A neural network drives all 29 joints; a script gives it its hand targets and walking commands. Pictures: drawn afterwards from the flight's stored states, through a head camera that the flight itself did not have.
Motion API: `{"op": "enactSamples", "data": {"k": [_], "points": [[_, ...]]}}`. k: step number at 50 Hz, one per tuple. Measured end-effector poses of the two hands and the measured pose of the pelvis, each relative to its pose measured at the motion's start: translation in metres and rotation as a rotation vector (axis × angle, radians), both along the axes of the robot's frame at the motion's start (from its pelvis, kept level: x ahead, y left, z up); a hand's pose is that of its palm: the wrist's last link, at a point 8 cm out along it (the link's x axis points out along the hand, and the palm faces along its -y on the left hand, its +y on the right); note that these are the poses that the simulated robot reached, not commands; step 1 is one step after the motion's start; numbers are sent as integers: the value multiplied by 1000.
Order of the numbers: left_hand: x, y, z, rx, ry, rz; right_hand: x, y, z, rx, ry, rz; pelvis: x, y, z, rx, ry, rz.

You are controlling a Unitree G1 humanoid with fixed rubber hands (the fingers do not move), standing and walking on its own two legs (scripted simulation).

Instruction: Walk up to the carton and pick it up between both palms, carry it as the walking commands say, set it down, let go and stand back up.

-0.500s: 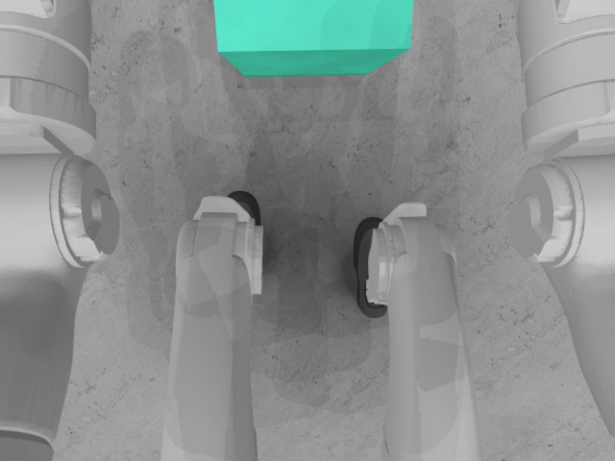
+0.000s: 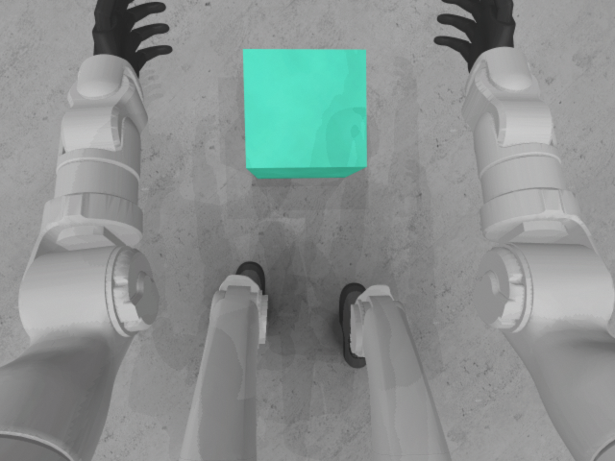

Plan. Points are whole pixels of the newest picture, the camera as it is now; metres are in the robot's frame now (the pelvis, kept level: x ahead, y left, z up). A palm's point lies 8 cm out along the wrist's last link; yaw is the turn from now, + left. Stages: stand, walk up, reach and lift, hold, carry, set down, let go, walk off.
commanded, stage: set down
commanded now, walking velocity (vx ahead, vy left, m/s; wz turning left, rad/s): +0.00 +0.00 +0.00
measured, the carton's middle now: (303, 124) +0.54 +0.03 -0.47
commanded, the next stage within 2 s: let go in 0.28 s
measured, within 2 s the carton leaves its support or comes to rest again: neither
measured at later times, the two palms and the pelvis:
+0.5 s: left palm (105, 81) +0.47 +0.22 -0.05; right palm (517, 79) +0.50 -0.16 -0.04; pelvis +0.02 +0.00 +0.09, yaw +0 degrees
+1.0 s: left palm (0, 344) +0.28 +0.22 +0.07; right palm out of the picture +0.30 -0.21 +0.08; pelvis +0.07 +0.00 +0.17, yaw +1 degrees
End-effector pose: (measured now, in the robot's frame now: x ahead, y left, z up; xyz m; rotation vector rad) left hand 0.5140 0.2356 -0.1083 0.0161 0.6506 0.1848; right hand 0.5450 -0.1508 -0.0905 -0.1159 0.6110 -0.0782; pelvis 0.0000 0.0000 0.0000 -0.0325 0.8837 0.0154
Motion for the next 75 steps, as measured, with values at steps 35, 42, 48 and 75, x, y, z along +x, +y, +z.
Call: {"op": "enactSamples", "data": {"k": [35,42,48,75], "points": [[-131,16,116,101,163,-101,-133,-36,106,-91,144,36,41,5,123,19,-256,9],[-166,4,162,79,120,-142,-169,-48,151,-69,128,54,49,3,144,32,-415,4],[-222,-13,174,51,168,-130,-227,-53,162,-47,190,54,62,-1,161,40,-562,1],[-258,-8,216,81,182,-146,-282,-80,204,-57,215,49,102,-6,182,59,-904,0]]}}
